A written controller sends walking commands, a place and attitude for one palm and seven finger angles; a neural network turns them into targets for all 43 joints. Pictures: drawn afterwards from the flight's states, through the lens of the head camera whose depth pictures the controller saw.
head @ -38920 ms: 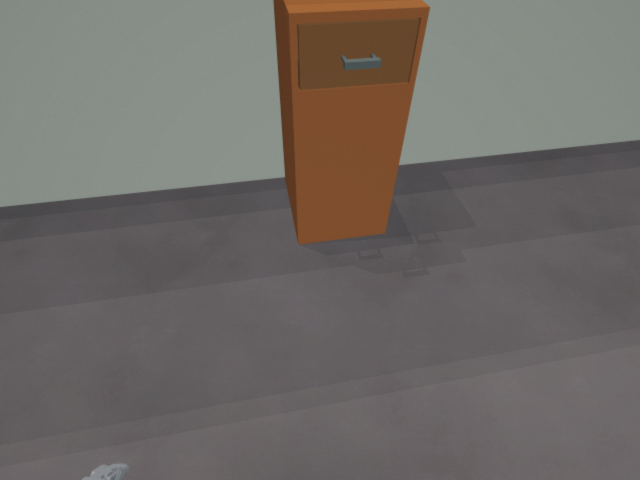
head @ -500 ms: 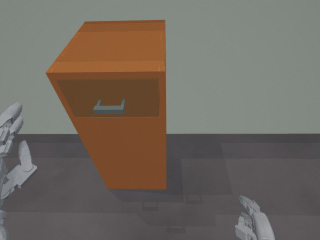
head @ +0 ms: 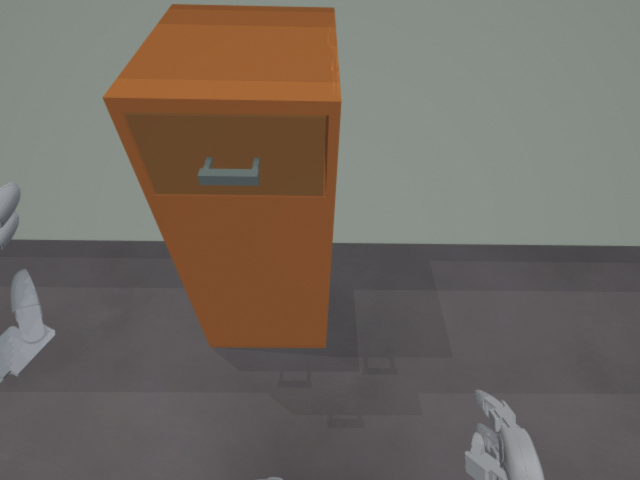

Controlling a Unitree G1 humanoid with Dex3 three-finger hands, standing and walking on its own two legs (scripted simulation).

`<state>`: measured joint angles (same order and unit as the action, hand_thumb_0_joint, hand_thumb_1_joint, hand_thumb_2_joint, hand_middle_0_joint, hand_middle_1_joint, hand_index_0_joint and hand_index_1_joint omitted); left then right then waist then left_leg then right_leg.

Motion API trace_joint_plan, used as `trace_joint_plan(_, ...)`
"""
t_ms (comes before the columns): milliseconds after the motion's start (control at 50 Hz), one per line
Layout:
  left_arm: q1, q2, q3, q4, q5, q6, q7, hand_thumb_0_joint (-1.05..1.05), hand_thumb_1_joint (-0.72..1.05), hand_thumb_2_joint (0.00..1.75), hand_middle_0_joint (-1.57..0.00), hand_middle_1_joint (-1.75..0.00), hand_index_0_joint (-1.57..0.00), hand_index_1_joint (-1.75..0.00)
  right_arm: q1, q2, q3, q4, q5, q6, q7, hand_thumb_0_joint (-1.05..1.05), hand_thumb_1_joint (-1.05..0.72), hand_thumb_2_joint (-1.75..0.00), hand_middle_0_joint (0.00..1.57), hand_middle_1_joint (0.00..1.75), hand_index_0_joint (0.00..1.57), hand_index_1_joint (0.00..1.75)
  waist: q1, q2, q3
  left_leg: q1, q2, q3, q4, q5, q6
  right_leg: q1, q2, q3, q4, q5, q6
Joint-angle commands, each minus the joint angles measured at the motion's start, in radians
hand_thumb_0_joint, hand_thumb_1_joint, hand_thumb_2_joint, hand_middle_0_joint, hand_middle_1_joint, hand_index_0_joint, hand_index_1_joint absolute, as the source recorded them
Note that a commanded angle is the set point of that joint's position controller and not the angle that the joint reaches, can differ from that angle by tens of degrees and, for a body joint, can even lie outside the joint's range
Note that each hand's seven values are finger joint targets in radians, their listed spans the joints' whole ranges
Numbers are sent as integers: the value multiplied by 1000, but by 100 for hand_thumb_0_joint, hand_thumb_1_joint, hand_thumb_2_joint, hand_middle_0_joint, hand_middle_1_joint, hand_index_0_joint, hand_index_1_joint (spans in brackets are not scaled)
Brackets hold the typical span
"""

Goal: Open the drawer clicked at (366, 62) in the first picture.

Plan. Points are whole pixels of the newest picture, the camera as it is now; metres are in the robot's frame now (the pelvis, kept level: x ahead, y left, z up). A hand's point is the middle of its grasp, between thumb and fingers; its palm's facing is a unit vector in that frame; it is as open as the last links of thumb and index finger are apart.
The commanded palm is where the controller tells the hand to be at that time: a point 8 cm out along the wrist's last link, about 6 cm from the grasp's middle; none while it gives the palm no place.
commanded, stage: step back with the hand held close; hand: left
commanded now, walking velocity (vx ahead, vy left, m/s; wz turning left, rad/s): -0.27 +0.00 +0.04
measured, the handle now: (231, 169) +0.61 +0.21 +0.03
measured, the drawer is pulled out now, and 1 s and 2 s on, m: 0.00 0.00 0.00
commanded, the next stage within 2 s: stop stepping back and stand still in 0.46 s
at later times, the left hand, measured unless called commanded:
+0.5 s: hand (13, 436) +0.11 +0.21 +0.21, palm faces +0.35 -0.84 -0.42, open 7.4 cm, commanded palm +0.04 +0.26 +0.22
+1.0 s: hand out of the picture +0.01 +0.19 +0.20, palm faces +0.35 -0.83 -0.44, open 7.4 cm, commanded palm -0.05 +0.24 +0.22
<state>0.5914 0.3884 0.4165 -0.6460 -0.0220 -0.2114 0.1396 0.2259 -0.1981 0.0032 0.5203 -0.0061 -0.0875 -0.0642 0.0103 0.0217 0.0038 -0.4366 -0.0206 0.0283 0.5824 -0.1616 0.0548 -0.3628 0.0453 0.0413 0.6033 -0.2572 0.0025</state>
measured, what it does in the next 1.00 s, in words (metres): walks backwards: right foot, then left foot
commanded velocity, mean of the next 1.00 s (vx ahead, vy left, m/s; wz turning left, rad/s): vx -0.12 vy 0.03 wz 0.01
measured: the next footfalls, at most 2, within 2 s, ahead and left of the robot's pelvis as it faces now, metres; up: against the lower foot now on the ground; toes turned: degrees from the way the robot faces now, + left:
right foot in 0.54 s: -0.20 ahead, -0.11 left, +0.00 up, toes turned -7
left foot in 0.80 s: -0.12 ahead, +0.07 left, +0.00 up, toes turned +0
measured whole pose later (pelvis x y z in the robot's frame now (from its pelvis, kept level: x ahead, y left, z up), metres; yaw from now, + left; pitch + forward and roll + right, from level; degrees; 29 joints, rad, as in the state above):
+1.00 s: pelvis -0.19 -0.03 +0.01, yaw -2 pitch +0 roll +0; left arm 0.60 0.40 0.38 -0.59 -0.03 -0.20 0.14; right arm 0.26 -0.23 0.00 0.58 0.00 -0.09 -0.06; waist -0.03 0.00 -0.07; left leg -0.34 -0.02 0.03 0.52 -0.20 0.04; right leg -0.17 0.05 -0.04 0.50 -0.33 -0.05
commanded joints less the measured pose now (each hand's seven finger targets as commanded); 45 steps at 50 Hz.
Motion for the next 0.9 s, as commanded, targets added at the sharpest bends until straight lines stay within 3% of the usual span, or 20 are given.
trace_joint_plan(0, -62, 140, 112, -193, -1, -58, 26, 0, 90, 90, -20, -30, -20, -30, -77, -145, -60, -147, 3, -73, -12, 0, -90, -90, 20, 30, 20, 30, -9, 67, -82, -243, 162, -159, -257, -495, 8, 224, -15, 39, 3, -121, -27)
trace_joint_plan(60, -84, 182, 125, -215, -7, -64, 34, 0, 90, 90, -20, -30, -20, -30, -62, -141, -68, -113, -1, -72, -6, 0, -90, -90, 20, 30, 20, 30, -21, -138, -68, 107, 1, -33, 159, -293, -65, -223, -189, 289, -365, -357, -111)
trace_joint_plan(100, -135, 145, 73, -188, 1, -59, 42, 0, 90, 90, -20, -30, -20, -30, -68, -122, -61, -82, -2, -56, 2, 0, -90, -90, 20, 30, 20, 30, -32, -215, -71, 170, -5, -50, 363, -230, -66, -284, -304, 322, -379, -200, -163)
trace_joint_plan(120, -143, 152, 81, -176, 2, -54, 44, 0, 90, 90, -20, -30, -20, -30, -77, -111, -53, -82, -3, -51, 1, 0, -90, -90, 20, 30, 20, 30, -27, -221, -67, 158, 14, -69, 296, -244, -59, -237, -288, 267, -336, -90, -149)
trace_joint_plan(160, -163, 162, 81, -172, -2, -45, 40, 0, 90, 90, -20, -30, -20, -30, -89, -117, -43, -83, 2, -40, -10, 0, -90, -90, 20, 30, 20, 30, -37, -87, -20, 165, 15, -50, -16, -178, -60, -201, -178, 162, -240, -43, -78)
trace_joint_plan(200, -138, 166, 99, -207, -3, -65, 41, 0, 90, 90, -20, -30, -20, -30, -97, -154, -50, -103, 3, -45, -12, 0, -90, -90, 20, 30, 20, 30, -14, 172, -39, -45, 197, -253, -271, -128, 11, -3, -10, 22, 31, -31, -2)
trace_joint_plan(240, -65, 170, 140, -193, -6, -81, 30, 0, 90, 90, -20, -30, -20, -30, -73, -136, -67, -108, -9, -70, -2, 0, -90, -90, 20, 30, 20, 30, -16, 267, -138, -241, 340, -397, -434, -437, 84, 174, 43, -4, 404, -178, 11)
trace_joint_plan(260, -66, 181, 147, -216, -16, -78, 28, 0, 90, 90, -20, -30, -20, -30, -69, -120, -69, -104, -18, -80, -1, 0, -90, -90, 20, 30, 20, 30, -18, 219, -128, -195, 364, -432, -431, -387, 106, 73, 41, 25, 512, -214, 9)
trace_joint_plan(300, -44, 135, 105, -242, -17, -74, 34, 0, 90, 90, -20, -30, -20, -30, -73, -121, -69, -71, -27, -99, 9, 0, -90, -90, 20, 30, 20, 30, -14, 110, -129, -29, 329, -337, -325, -161, 108, -45, 19, 32, 501, -230, 5)
trace_joint_plan(360, -32, 141, 97, -289, -27, -66, 42, 0, 90, 90, -20, -30, -20, -30, -93, -128, -62, -46, -24, -118, 16, 0, -90, -90, 20, 30, 20, 30, -12, 184, -167, 134, 296, -250, -292, 35, 84, -43, 11, -30, 314, -263, 14)
trace_joint_plan(440, -45, 156, 96, -266, -48, -60, 34, 0, 90, 90, -20, -30, -20, -30, -96, -122, -49, -22, -24, -122, 21, 0, -90, -90, 20, 30, 20, 30, -13, 233, -200, 164, 241, -216, -344, 19, 29, 110, 48, -92, 18, -255, -4)
trace_joint_plan(500, -4, 216, 156, -262, -62, -85, 9, 0, 90, 90, -20, -30, -20, -30, -119, -123, -44, -37, -13, -100, 25, 0, -90, -90, 20, 30, 20, 30, 4, 168, -224, 219, 178, -141, -248, 143, -25, 180, 14, -87, -283, -2, -25)
trace_joint_plan(540, -1, 271, 207, -227, -70, -107, 5, 0, 90, 90, -20, -30, -20, -30, -130, -119, -43, -49, -1, -71, 27, 0, -90, -90, 20, 30, 20, 30, -9, -42, -221, 245, 70, -7, -29, -4, -85, 56, -162, 72, -342, 215, -73)
trace_joint_plan(580, 60, 250, 202, -174, -56, -93, 21, 0, 90, 90, -20, -30, -20, -30, -125, -116, -47, -71, 27, -53, 22, 0, -90, -90, 20, 30, 20, 30, 4, -251, -226, -6, -18, -23, 259, -244, -86, 213, -293, 126, -214, 872, -26)
trace_joint_plan(600, 115, 242, 218, -127, -47, -68, 23, 0, 90, 90, -20, -30, -20, -30, -128, -98, -39, -80, 28, -38, 16, 0, -90, -90, 20, 30, 20, 30, 3, -221, -233, -101, -11, -36, 305, -262, -75, 291, -297, 111, -148, 993, -25)
trace_joint_plan(640, 82, 210, 182, -122, -32, -36, 23, 0, 90, 90, -20, -30, -20, -30, -119, -81, -22, -86, 22, -21, 4, 0, -90, -90, 20, 30, 20, 30, -11, -128, -191, -92, 6, -18, 217, -189, -66, 316, -267, 89, -124, 904, -87)
trace_joint_plan(740, -61, 182, 90, -80, -32, -26, 36, 0, 90, 90, -20, -30, -20, -30, -89, -135, -35, -76, 24, -41, -6, 0, -90, -90, 20, 30, 20, 30, -28, -158, -80, 119, 23, -4, -34, -30, -25, 207, -246, 90, -169, 681, -30)
trace_joint_plan(820, -52, 202, 96, -144, -20, -50, 35, 0, 90, 90, -20, -30, -20, -30, -60, -151, -40, -92, 25, -44, -1, 0, -90, -90, 20, 30, 20, 30, -31, 50, -152, 324, 97, -85, -91, 406, 18, 150, -119, 18, -87, 557, 32)
trace_joint_plan(840, -44, 207, 98, -177, -19, -57, 32, 0, 90, 90, -20, -30, -20, -30, -58, -140, -32, -97, 25, -43, 2, 0, -90, -90, 20, 30, 20, 30, -24, 106, -170, 326, 125, -134, -122, 452, 23, 139, -85, -24, -58, 378, 22)
trace_joint_plan(880, -31, 202, 101, -188, -19, -57, 26, 0, 90, 90, -20, -30, -20, -30, -84, -138, -31, -97, 20, -54, 3, 0, -90, -90, 20, 30, 20, 30, -11, 103, -120, 183, 174, -191, -205, 152, 23, 160, -56, -38, -121, -16, 11)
